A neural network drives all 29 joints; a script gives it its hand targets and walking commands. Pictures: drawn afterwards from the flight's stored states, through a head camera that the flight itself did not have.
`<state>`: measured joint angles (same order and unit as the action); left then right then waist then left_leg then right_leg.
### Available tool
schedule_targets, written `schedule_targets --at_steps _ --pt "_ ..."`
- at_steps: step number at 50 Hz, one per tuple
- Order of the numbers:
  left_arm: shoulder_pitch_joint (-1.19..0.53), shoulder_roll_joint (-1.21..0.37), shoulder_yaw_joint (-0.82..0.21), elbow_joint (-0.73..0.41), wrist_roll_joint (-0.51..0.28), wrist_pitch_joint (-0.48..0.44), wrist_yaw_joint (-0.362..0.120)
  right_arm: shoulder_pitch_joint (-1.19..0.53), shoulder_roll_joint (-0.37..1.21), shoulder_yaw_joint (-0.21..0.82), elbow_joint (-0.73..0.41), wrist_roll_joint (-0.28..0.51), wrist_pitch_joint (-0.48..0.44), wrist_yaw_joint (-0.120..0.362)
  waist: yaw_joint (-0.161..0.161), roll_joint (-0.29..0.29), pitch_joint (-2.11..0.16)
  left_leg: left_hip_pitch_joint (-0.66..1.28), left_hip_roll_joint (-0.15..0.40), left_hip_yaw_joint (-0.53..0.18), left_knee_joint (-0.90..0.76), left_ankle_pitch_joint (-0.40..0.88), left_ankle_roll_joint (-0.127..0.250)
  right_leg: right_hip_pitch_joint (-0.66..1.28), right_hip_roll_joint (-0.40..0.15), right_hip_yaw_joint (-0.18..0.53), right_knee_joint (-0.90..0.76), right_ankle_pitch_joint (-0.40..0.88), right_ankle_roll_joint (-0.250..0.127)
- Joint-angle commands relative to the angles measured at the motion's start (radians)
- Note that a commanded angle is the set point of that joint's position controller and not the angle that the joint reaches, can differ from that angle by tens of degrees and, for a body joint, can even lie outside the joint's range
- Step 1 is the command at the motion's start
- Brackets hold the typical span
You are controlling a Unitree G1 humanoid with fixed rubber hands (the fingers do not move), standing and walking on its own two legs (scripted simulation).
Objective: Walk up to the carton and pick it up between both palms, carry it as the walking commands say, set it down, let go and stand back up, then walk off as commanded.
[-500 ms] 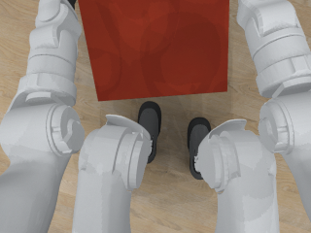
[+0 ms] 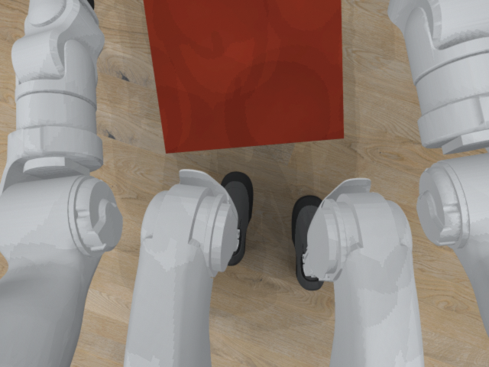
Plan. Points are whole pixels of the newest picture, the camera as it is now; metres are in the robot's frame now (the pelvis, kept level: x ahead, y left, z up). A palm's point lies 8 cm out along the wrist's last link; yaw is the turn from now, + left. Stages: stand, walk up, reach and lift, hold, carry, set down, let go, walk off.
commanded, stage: set down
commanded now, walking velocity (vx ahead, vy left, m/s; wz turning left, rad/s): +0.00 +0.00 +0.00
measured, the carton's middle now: (251, 52) +0.51 +0.05 -0.24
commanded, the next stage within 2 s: let go in 0.96 s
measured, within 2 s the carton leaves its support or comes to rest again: neither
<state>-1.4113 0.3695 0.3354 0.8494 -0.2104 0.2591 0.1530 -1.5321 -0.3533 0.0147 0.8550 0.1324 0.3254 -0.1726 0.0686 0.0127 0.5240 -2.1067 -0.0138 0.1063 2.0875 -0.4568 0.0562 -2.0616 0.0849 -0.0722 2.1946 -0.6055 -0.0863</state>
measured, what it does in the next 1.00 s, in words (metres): rises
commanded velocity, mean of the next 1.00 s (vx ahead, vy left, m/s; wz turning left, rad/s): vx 0.00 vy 0.00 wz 0.00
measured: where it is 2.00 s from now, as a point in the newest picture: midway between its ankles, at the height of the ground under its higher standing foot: (271, 246)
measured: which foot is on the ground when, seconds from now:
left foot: down 0.00-1.00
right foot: down 0.00-1.00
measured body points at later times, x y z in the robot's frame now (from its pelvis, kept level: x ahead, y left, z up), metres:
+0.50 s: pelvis +0.01 -0.01 +0.10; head +0.35 -0.01 +0.39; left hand +0.54 +0.24 +0.01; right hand +0.59 -0.14 +0.01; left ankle +0.16 +0.09 -0.35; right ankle +0.11 -0.08 -0.35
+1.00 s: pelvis +0.02 -0.02 +0.22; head +0.34 +0.00 +0.53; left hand +0.54 +0.25 +0.16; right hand +0.59 -0.15 +0.14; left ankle +0.16 +0.09 -0.35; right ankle +0.11 -0.08 -0.35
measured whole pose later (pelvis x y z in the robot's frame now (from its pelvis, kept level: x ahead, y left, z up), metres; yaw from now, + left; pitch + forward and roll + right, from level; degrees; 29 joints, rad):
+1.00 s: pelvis +0.02 -0.02 +0.22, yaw -1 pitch +21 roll -1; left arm -1.17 0.36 0.32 0.60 -0.17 0.42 0.09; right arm -1.33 -0.35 -0.05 0.75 0.13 0.47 -0.12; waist 0.09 0.01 0.46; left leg -1.37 -0.04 -0.03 1.38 -0.38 0.00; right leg -1.30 0.12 -0.07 1.41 -0.48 -0.10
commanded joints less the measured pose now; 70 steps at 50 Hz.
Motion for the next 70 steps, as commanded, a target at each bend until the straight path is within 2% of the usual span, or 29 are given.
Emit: schedule_targets --at_steps 1,6,11,14,21,26,34,41,43,47,49,51,54,57,60,63,67,68,70 --pt "-0.311 0.152 -0.129 -0.273 0.000 0.019 0.009 -0.339 -0.154 -0.048 -0.209 0.050 0.011 -0.003 0.060 -0.052 -2.001 0.994 -0.029 -0.145 -0.267 0.137 -0.025 0.613 -0.014 0.115 -0.358 0.073 0.040" --pt "-0.267 0.148 -0.100 -0.266 0.027 0.049 0.015 -0.326 -0.138 -0.046 -0.191 0.046 0.036 0.020 0.105 -0.070 -1.965 1.036 -0.033 -0.146 -0.336 0.154 -0.027 0.647 -0.010 0.118 -0.415 0.085 0.037" --pt "-0.221 0.169 -0.073 -0.332 0.043 0.061 0.014 -0.295 -0.145 -0.053 -0.237 0.042 0.050 0.023 0.123 -0.073 -2.070 1.117 -0.042 -0.140 -0.382 0.272 -0.031 0.755 0.001 0.124 -0.474 0.183 0.042" --pt "-0.207 0.184 -0.069 -0.401 0.036 0.072 0.008 -0.281 -0.150 -0.054 -0.290 0.042 0.064 0.020 0.121 -0.076 -2.143 1.147 -0.048 -0.132 -0.412 0.331 -0.031 0.853 0.006 0.130 -0.512 0.244 0.046" --pt "-0.191 0.212 -0.085 -0.515 0.012 0.125 -0.011 -0.252 -0.160 -0.061 -0.381 0.040 0.118 0.014 0.105 -0.068 -2.218 1.193 -0.058 -0.116 -0.505 0.366 -0.038 1.052 0.008 0.151 -0.619 0.319 0.051" --pt "-0.142 0.216 -0.083 -0.492 0.012 0.155 -0.026 -0.204 -0.153 -0.072 -0.374 0.030 0.145 0.017 0.102 -0.062 -2.177 1.196 -0.063 -0.108 -0.580 0.390 -0.044 1.143 0.007 0.167 -0.701 0.377 0.055" --pt "-0.059 0.211 -0.068 -0.512 0.023 0.151 -0.042 -0.124 -0.137 -0.078 -0.406 0.043 0.140 0.035 0.121 -0.051 -2.213 1.332 -0.067 -0.109 -0.702 0.536 -0.052 1.294 0.012 0.188 -0.821 0.557 0.060" --pt "-0.064 0.216 -0.082 -0.572 0.013 0.149 -0.053 -0.112 -0.141 -0.085 -0.454 0.055 0.141 0.041 0.105 -0.031 -2.218 1.444 -0.055 -0.116 -0.817 0.577 -0.051 1.415 0.001 0.198 -0.940 0.627 0.065" --pt "-0.064 0.212 -0.091 -0.551 0.013 0.151 -0.058 -0.109 -0.133 -0.087 -0.427 0.051 0.142 0.043 0.097 -0.026 -2.181 1.450 -0.050 -0.117 -0.853 0.561 -0.051 1.434 -0.004 0.197 -0.975 0.619 0.068" --pt "-0.059 0.153 -0.110 -0.342 0.051 0.127 -0.079 -0.077 -0.100 -0.114 -0.176 0.006 0.115 0.064 0.059 0.001 -1.884 1.376 -0.029 -0.130 -0.921 0.446 -0.059 1.299 -0.019 0.180 -1.048 0.486 0.064" --pt "-0.038 0.121 -0.113 -0.250 0.070 0.101 -0.090 -0.071 -0.083 -0.117 -0.103 -0.012 0.087 0.075 0.052 -0.007 -1.793 1.365 -0.028 -0.131 -0.944 0.435 -0.064 1.279 -0.021 0.175 -1.071 0.469 0.067" --pt "-0.006 0.089 -0.114 -0.198 0.078 0.079 -0.106 -0.080 -0.083 -0.127 -0.112 -0.021 0.053 0.081 0.043 -0.026 -1.770 1.360 -0.029 -0.126 -0.964 0.426 -0.065 1.318 -0.022 0.171 -1.096 0.480 0.070" --pt "0.039 0.092 -0.112 -0.186 0.083 0.047 -0.125 -0.086 -0.067 -0.112 -0.188 -0.024 0.014 0.082 0.059 -0.069 -1.806 1.317 -0.034 -0.113 -0.994 0.433 -0.058 1.448 -0.031 0.179 -1.109 0.568 0.078" --pt "0.134 0.134 -0.115 -0.195 0.113 0.041 -0.147 0.026 -0.018 -0.109 -0.181 -0.045 0.020 0.065 0.065 -0.087 -1.823 1.273 -0.039 -0.104 -1.030 0.398 -0.043 1.563 -0.042 0.194 -1.111 0.611 0.087" --pt "0.302 0.156 -0.127 -0.271 0.154 0.042 -0.172 0.226 0.029 -0.116 -0.208 -0.066 0.029 0.043 0.052 -0.087 -1.860 1.315 -0.047 -0.104 -1.066 0.404 -0.035 1.665 -0.045 0.206 -1.136 0.645 0.097" --pt "0.442 0.159 -0.172 -0.434 0.151 0.027 -0.208 0.386 0.071 -0.118 -0.346 -0.074 0.017 0.016 0.023 -0.097 -1.873 1.347 -0.052 -0.115 -1.090 0.438 -0.023 1.774 -0.053 0.231 -1.162 0.727 0.104" --pt "0.591 0.150 -0.241 -0.710 0.119 -0.005 -0.230 0.562 0.092 -0.105 -0.571 -0.085 -0.007 0.008 -0.012 -0.065 -1.909 1.509 -0.041 -0.144 -1.118 0.549 -0.012 1.834 -0.063 0.249 -1.191 0.829 0.095" --pt "0.640 0.147 -0.250 -0.739 0.116 -0.006 -0.231 0.619 0.093 -0.105 -0.598 -0.097 -0.012 0.010 -0.020 -0.056 -1.883 1.558 -0.037 -0.149 -1.126 0.564 -0.013 1.819 -0.063 0.246 -1.208 0.818 0.093" --pt "0.734 0.128 -0.258 -0.726 0.109 -0.003 -0.236 0.724 0.102 -0.113 -0.611 -0.123 -0.016 0.017 -0.033 -0.043 -1.766 1.616 -0.028 -0.153 -1.145 0.556 -0.016 1.768 -0.064 0.237 -1.255 0.754 0.086"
